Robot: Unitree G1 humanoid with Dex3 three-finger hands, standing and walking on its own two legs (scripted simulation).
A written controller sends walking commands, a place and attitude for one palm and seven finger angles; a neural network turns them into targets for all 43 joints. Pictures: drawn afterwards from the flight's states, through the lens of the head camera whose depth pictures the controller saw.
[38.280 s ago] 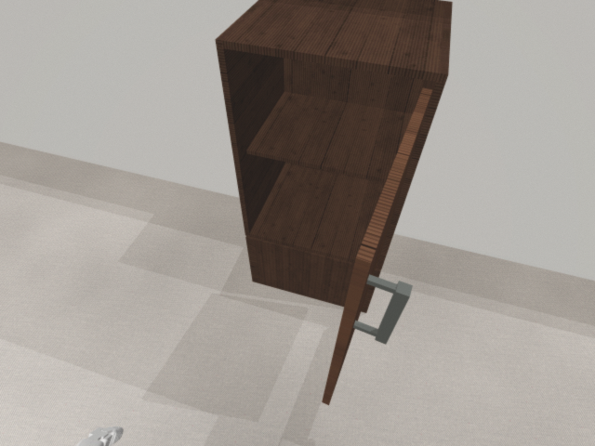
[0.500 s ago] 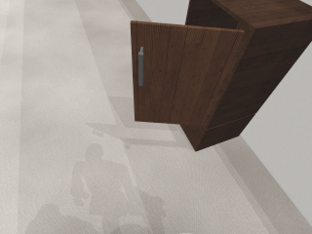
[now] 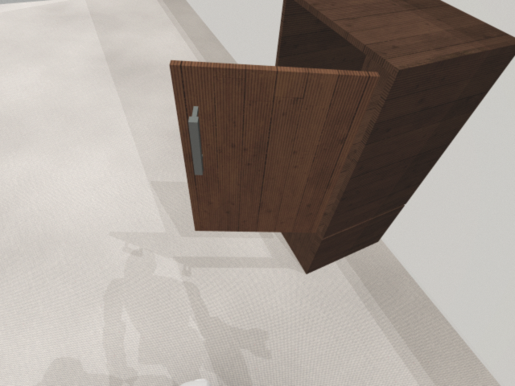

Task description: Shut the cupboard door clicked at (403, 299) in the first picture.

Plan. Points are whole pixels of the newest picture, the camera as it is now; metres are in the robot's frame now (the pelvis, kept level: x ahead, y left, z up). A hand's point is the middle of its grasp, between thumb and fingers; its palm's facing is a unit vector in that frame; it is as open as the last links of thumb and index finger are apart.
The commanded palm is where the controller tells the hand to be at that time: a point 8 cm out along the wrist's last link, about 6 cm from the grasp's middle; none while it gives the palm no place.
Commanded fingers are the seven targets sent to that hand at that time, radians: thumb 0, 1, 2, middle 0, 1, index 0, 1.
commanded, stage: take the last steps up to it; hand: left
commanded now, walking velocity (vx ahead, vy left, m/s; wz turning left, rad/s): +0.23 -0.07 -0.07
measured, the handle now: (197, 142) +0.60 +0.17 -0.01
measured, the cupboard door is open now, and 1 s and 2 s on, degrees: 66 66 66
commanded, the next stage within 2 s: come to a stop and stand still in 0.24 s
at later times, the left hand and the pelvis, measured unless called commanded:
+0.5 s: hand (197, 336) +0.23 +0.12 -0.15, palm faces -0.01 -0.97 -0.22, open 7.3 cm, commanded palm none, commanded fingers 0.00 0.90 0.90 -0.20 -0.30 -0.20 -0.30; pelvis +0.15 -0.06 +0.01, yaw -1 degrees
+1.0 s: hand (179, 362) +0.18 +0.14 -0.17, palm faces +0.02 -0.97 -0.24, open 7.4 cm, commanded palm none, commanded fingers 0.00 0.90 0.90 -0.20 -0.30 -0.20 -0.30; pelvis +0.14 -0.05 +0.01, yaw -1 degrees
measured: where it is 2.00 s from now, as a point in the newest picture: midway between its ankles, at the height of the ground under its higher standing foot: outside the picture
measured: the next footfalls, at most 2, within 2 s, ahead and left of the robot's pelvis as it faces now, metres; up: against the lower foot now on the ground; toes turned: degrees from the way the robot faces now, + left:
right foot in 0.36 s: +0.20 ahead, -0.16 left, +0.00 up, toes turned -6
left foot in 0.70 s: +0.23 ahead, +0.05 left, +0.00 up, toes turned +1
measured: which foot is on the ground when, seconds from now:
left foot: down 0.00-0.36, up 0.38-0.68, down 0.70-1.00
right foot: down 0.00-0.00, up 0.02-0.34, down 0.36-0.72, up 0.74-0.98, down 1.00-1.00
